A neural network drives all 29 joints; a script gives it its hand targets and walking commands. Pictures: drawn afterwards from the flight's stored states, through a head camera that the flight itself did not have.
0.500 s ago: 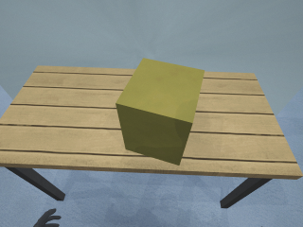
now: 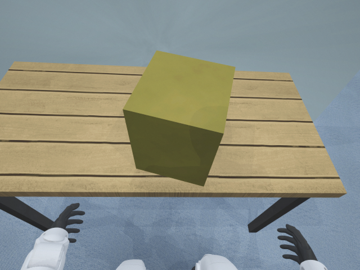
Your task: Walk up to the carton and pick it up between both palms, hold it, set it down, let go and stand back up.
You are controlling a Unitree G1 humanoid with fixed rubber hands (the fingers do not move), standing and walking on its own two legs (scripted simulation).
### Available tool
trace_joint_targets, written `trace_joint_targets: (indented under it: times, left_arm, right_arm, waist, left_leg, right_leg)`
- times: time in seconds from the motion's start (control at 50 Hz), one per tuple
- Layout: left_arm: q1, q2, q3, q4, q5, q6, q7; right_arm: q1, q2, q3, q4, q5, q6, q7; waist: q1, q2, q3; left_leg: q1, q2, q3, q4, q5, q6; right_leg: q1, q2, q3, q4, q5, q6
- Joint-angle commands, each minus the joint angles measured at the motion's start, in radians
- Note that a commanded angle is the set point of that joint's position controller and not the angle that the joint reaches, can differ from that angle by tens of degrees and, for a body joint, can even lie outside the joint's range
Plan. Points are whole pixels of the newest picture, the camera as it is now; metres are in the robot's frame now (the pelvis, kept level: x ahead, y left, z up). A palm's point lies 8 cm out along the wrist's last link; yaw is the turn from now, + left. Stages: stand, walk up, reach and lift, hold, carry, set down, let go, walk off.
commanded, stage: reach and lift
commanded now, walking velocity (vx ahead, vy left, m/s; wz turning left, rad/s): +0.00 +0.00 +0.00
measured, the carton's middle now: (181, 122) +0.46 +0.01 +0.02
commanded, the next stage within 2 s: none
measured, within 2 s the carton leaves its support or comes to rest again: neither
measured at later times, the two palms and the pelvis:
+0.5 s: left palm (50, 225) +0.20 +0.28 -0.04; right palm (288, 244) +0.18 -0.23 -0.04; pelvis +0.04 +0.03 +0.02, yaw -1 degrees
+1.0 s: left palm (49, 224) +0.20 +0.27 +0.00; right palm (279, 244) +0.17 -0.20 -0.01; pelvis +0.03 +0.03 +0.03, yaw -1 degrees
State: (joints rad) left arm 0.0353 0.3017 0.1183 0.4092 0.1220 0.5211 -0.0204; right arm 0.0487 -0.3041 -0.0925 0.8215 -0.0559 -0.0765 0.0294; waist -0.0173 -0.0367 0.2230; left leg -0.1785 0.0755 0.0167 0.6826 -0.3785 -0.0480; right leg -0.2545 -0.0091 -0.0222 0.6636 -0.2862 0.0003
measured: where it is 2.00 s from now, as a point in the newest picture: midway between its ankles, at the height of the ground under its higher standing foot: outside the picture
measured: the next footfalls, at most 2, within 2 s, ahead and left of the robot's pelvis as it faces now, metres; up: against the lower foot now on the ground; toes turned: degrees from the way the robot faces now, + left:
none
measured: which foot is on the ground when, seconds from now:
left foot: down 0.00-1.00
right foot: down 0.00-1.00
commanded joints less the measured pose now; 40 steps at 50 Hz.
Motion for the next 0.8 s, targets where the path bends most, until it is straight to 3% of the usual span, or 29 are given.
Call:
trace_joint_targets:
  times: [0.0, 0.12, 0.14, 0.16, 0.2, 0.24, 0.26, 0.3, 0.34, 0.4, 0.44, 0.46, 0.5, 0.52, 0.54, 0.58, 0.62, 0.7, 0.74, 0.76, 0.78]
  left_arm:
    - [0.032, 0.17, 0.061, -0.136, -0.003, -0.004, 0.015]
    - [0.035, 0.149, 0.051, -0.17, -0.044, -0.063, 0.026]
    - [0.045, 0.151, 0.043, -0.159, -0.055, -0.073, 0.028]
    - [0.053, 0.141, 0.04, -0.158, -0.051, -0.081, 0.026]
    - [0.066, 0.132, 0.029, -0.151, -0.075, -0.107, 0.026]
    - [0.061, 0.136, 0.03, -0.175, -0.083, -0.128, 0.026]
    - [0.084, 0.126, 0.028, -0.164, -0.087, -0.137, 0.025]
    - [0.097, 0.101, -0.004, -0.147, -0.102, -0.163, 0.021]
    - [0.129, 0.088, -0.007, -0.163, -0.11, -0.184, 0.018]
    - [0.11, 0.098, -0.008, -0.169, -0.12, -0.212, 0.02]
    - [0.117, 0.092, -0.014, -0.197, -0.124, -0.233, 0.015]
    - [0.127, 0.09, -0.005, -0.179, -0.12, -0.238, 0.015]
    - [0.135, 0.085, -0.003, -0.188, -0.128, -0.254, 0.014]
    - [0.131, 0.08, -0.019, -0.215, -0.135, -0.267, 0.016]
    - [0.124, 0.08, -0.012, -0.23, -0.13, -0.279, 0.015]
    - [0.157, 0.08, -0.017, -0.209, -0.128, -0.283, 0.003]
    - [0.162, 0.076, -0.003, -0.232, -0.122, -0.298, -0.001]
    - [0.178, 0.074, -0.013, -0.252, -0.143, -0.328, -0.012]
    - [0.177, 0.069, -0.033, -0.296, -0.157, -0.346, -0.015]
    - [0.18, 0.076, -0.022, -0.295, -0.153, -0.36, -0.016]
    - [0.177, 0.073, -0.04, -0.312, -0.171, -0.369, -0.019]
  right_arm:
    - [0.015, -0.169, -0.026, -0.157, 0.032, -0.005, -0.012]
    - [0.042, -0.129, -0.032, -0.256, 0.036, -0.01, 0.003]
    - [0.078, -0.134, -0.054, -0.253, 0.029, -0.01, 0.001]
    - [0.092, -0.12, -0.044, -0.26, 0.025, -0.006, 0.002]
    - [0.106, -0.1, -0.043, -0.27, 0.033, -0.014, 0.001]
    - [0.116, -0.1, -0.059, -0.283, 0.03, -0.021, -0.002]
    - [0.116, -0.095, -0.056, -0.284, 0.041, -0.029, -0.002]
    - [0.154, -0.095, -0.06, -0.28, 0.035, -0.04, -0.008]
    - [0.161, -0.088, -0.064, -0.285, 0.038, -0.052, -0.01]
    - [0.167, -0.072, -0.07, -0.296, 0.042, -0.06, -0.026]
    - [0.151, -0.057, -0.065, -0.351, 0.042, -0.07, -0.033]
    - [0.163, -0.05, -0.056, -0.353, 0.052, -0.078, -0.038]
    - [0.179, -0.035, -0.046, -0.335, 0.06, -0.079, -0.044]
    - [0.182, -0.04, -0.059, -0.344, 0.066, -0.082, -0.045]
    - [0.175, -0.042, -0.052, -0.37, 0.062, -0.09, -0.049]
    - [0.2, -0.02, -0.037, -0.398, 0.073, -0.09, -0.066]
    - [0.209, -0.006, -0.023, -0.433, 0.084, -0.101, -0.072]
    - [0.238, 0.015, -0.022, -0.486, 0.099, -0.109, -0.089]
    - [0.252, 0.042, -0.025, -0.504, 0.1, -0.106, -0.097]
    - [0.26, 0.056, -0.016, -0.53, 0.103, -0.108, -0.1]
    - [0.271, 0.06, -0.015, -0.547, 0.099, -0.101, -0.108]
  waist:
    - [0.009, 0.054, -0.242]
    - [0.018, 0.058, -0.204]
    - [0.003, 0.039, -0.201]
    - [0.016, 0.041, -0.196]
    - [0.011, 0.031, -0.212]
    - [0.001, 0.067, -0.235]
    - [0.008, 0.059, -0.245]
    - [-0.01, 0.051, -0.231]
    - [0.006, 0.044, -0.248]
    - [-0.004, 0.068, -0.227]
    - [0.009, 0.046, -0.225]
    - [0.016, 0.079, -0.23]
    - [0.011, 0.053, -0.218]
    - [-0.006, 0.073, -0.226]
    - [0.01, 0.068, -0.216]
    - [0.008, 0.054, -0.197]
    - [0.028, 0.069, -0.214]
    - [0.029, 0.051, -0.199]
    - [0.019, 0.081, -0.173]
    - [0.03, 0.09, -0.17]
    - [0.019, 0.056, -0.16]
  left_leg:
    - [-0.14, -0.073, 0.15, -0.188, 0.17, 0.044]
    - [-0.082, -0.077, 0.14, -0.265, 0.217, 0.027]
    - [-0.073, -0.076, 0.139, -0.275, 0.213, 0.024]
    - [-0.07, -0.077, 0.137, -0.283, 0.209, 0.027]
    - [-0.025, -0.079, 0.127, -0.298, 0.249, 0.019]
    - [-0.002, -0.083, 0.117, -0.308, 0.272, 0.012]
    - [0.024, -0.085, 0.111, -0.31, 0.324, 0.007]
    - [0.056, -0.083, 0.098, -0.325, 0.346, -0.002]
    - [0.073, -0.083, 0.1, -0.331, 0.386, -0.014]
    - [0.086, -0.088, 0.092, -0.337, 0.438, -0.018]
    - [0.09, -0.086, 0.091, -0.351, 0.424, -0.017]
    - [0.096, -0.095, 0.099, -0.349, 0.444, -0.021]
    - [0.112, -0.093, 0.078, -0.351, 0.474, -0.021]
    - [0.124, -0.089, 0.071, -0.354, 0.499, -0.028]
    - [0.116, -0.093, 0.075, -0.349, 0.492, -0.024]
    - [0.121, -0.101, 0.075, -0.358, 0.452, -0.011]
    - [0.116, -0.102, 0.079, -0.364, 0.472, -0.011]
    - [0.116, -0.096, 0.081, -0.376, 0.434, -0.004]
    - [0.103, -0.095, 0.083, -0.385, 0.409, -0.009]
    - [0.111, -0.095, 0.092, -0.39, 0.389, -0.004]
    - [0.105, -0.094, 0.093, -0.4, 0.352, 0.003]
  right_leg:
    - [0.274, 0.016, -0.021, -0.143, 0.145, -0.016]
    - [0.257, 0.029, -0.028, -0.21, 0.192, -0.014]
    - [0.246, 0.037, -0.034, -0.215, 0.177, -0.016]
    - [0.247, 0.036, -0.032, -0.226, 0.17, -0.016]
    - [0.239, 0.037, -0.035, -0.248, 0.206, -0.015]
    - [0.257, 0.044, -0.038, -0.257, 0.224, -0.023]
    - [0.26, 0.049, -0.041, -0.27, 0.267, -0.019]
    - [0.239, 0.059, -0.046, -0.283, 0.276, -0.021]
    - [0.251, 0.064, -0.049, -0.3, 0.279, -0.029]
    - [0.26, 0.064, -0.045, -0.314, 0.313, -0.022]
    - [0.264, 0.061, -0.048, -0.326, 0.301, -0.017]
    - [0.272, 0.058, -0.039, -0.332, 0.315, -0.022]
    - [0.273, 0.061, -0.036, -0.337, 0.34, -0.02]
    - [0.254, 0.064, -0.04, -0.335, 0.34, -0.023]
    - [0.263, 0.054, -0.032, -0.34, 0.34, -0.021]
    - [0.277, 0.053, -0.025, -0.356, 0.333, -0.014]
    - [0.292, 0.051, -0.016, -0.356, 0.342, -0.019]
    - [0.296, 0.049, -0.012, -0.377, 0.292, -0.02]
    - [0.299, 0.044, -0.005, -0.382, 0.268, -0.024]
    - [0.289, 0.041, -0.005, -0.39, 0.247, -0.024]
    - [0.289, 0.039, 0.003, -0.401, 0.224, -0.022]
